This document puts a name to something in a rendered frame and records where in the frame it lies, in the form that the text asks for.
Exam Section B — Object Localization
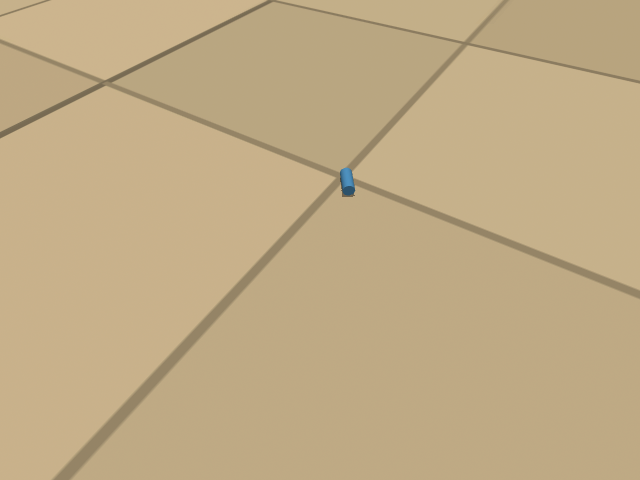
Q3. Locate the can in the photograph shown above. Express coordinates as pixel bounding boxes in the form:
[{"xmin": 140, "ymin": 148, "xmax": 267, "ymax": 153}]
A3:
[{"xmin": 340, "ymin": 168, "xmax": 355, "ymax": 195}]

